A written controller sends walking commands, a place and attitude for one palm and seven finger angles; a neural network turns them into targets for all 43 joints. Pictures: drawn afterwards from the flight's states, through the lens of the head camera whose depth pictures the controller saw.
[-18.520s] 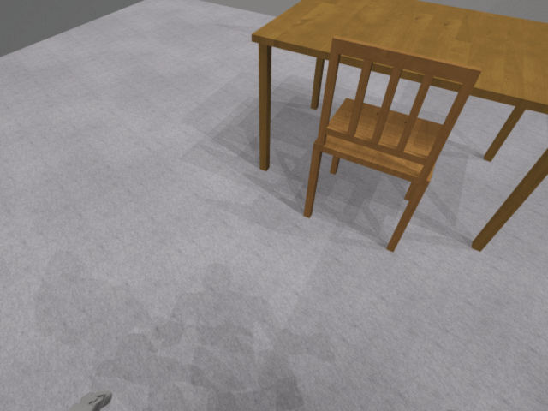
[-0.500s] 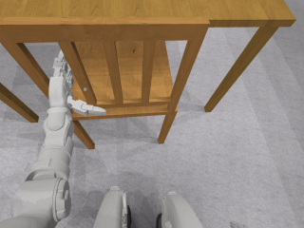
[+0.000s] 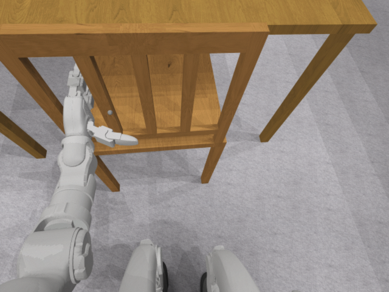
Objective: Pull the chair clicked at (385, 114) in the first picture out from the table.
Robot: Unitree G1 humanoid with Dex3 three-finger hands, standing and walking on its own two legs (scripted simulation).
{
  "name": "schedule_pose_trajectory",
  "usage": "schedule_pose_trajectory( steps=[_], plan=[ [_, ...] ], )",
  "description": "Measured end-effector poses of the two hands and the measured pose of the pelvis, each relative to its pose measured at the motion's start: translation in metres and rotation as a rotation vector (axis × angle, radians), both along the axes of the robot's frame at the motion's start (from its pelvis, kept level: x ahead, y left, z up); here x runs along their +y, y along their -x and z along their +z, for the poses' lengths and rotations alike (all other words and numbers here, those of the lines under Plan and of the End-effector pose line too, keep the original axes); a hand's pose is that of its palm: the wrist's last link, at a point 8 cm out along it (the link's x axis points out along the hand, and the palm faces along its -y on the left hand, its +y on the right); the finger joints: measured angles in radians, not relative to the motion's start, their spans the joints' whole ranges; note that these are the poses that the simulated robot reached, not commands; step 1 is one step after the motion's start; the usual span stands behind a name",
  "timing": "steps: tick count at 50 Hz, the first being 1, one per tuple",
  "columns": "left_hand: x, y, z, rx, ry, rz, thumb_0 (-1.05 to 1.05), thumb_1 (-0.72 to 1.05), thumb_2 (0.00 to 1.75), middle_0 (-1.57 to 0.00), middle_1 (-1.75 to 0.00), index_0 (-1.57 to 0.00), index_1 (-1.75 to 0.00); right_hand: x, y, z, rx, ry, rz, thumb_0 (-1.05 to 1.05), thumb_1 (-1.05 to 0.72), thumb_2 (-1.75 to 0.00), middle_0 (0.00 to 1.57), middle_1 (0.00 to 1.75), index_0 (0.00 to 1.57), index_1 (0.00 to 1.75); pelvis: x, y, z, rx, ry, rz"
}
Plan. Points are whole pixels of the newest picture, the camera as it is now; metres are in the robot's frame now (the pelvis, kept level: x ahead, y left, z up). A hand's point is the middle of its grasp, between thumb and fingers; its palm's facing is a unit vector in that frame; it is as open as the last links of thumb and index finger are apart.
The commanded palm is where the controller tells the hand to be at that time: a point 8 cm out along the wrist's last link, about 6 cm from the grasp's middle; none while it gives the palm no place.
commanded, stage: hook a spindle and tug to test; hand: left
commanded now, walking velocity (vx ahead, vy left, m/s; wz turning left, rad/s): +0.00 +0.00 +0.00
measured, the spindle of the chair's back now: (146, 100) +0.51 +0.08 +0.01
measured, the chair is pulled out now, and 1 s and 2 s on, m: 0.00 0.00 0.07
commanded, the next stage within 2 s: step backward, pulling the chair out in 1.56 s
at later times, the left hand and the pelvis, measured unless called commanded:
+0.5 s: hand (112, 114) +0.47 +0.15 +0.02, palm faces +0.09 -0.99 -0.04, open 14.4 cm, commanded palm +0.44 +0.19 +0.02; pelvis -0.01 -0.01 +0.00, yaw +0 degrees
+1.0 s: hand (112, 111) +0.47 +0.15 +0.02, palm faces +0.11 -0.99 -0.02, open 5.8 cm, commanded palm +0.43 +0.18 +0.02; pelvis +0.01 +0.00 +0.00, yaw +0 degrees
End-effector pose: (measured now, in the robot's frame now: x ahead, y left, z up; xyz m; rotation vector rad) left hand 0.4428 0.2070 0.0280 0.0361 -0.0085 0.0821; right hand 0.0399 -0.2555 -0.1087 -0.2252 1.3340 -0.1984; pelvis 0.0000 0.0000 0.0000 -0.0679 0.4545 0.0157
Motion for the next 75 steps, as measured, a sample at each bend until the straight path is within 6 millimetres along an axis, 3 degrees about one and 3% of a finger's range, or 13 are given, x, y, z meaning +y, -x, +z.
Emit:
schedule_pose_trajectory(
  steps=[10,23,32,37,48,63,75],
  plan=[
    [-0.010,0.001,-0.004,0.022,0.008,0.004,-0.01,-0.50,0.30,-0.08,-0.16,-0.08,-0.15,-0.002,-0.006,0.000,-0.026,0.003,0.007,0.00,-0.91,-0.90,0.20,0.30,0.20,0.30,0.000,0.003,-0.001,-0.004,-0.004,-0.002],
    [-0.003,0.003,-0.002,0.013,-0.010,0.012,-0.01,-0.47,0.32,-0.26,-0.72,-0.26,-0.71,-0.007,0.000,-0.003,-0.009,0.006,0.006,0.00,-0.91,-0.90,0.20,0.30,0.20,0.30,-0.005,0.006,-0.003,-0.007,-0.004,0.003],
    [-0.003,0.000,-0.003,0.010,0.009,0.025,-0.01,-0.16,0.45,-0.41,-1.19,-0.40,-1.18,-0.010,0.004,-0.002,0.003,0.016,0.002,0.00,-0.91,-0.90,0.20,0.30,0.20,0.30,-0.006,0.005,-0.003,-0.001,-0.003,0.002],
    [-0.003,-0.002,-0.003,0.012,0.007,0.026,0.00,0.10,0.56,-0.44,-1.31,-0.43,-1.34,-0.009,0.003,-0.002,0.007,0.011,-0.002,0.00,-0.91,-0.90,0.20,0.30,0.20,0.30,-0.005,0.003,-0.003,0.001,-0.002,0.003],
    [-0.004,-0.003,-0.003,0.022,0.011,0.024,0.01,0.66,0.80,-0.41,-1.37,-0.41,-1.39,-0.002,-0.006,0.002,0.000,-0.008,-0.011,0.00,-0.91,-0.90,0.20,0.30,0.20,0.30,-0.002,-0.005,0.003,0.003,-0.004,-0.004],
    [-0.010,0.015,-0.003,0.020,0.020,0.015,0.02,0.69,0.76,-0.38,-1.38,-0.37,-1.41,0.002,-0.040,0.010,-0.055,-0.028,0.008,0.01,-0.91,-0.90,0.20,0.30,0.20,0.30,-0.001,-0.019,0.011,-0.007,-0.014,-0.011],
    [-0.010,0.031,-0.002,0.027,0.020,0.004,0.02,0.68,0.76,-0.38,-1.38,-0.37,-1.41,-0.001,-0.064,0.012,-0.123,-0.023,0.038,0.01,-0.91,-0.90,0.20,0.30,0.20,0.30,-0.003,-0.019,0.012,-0.021,-0.018,-0.007]
  ],
)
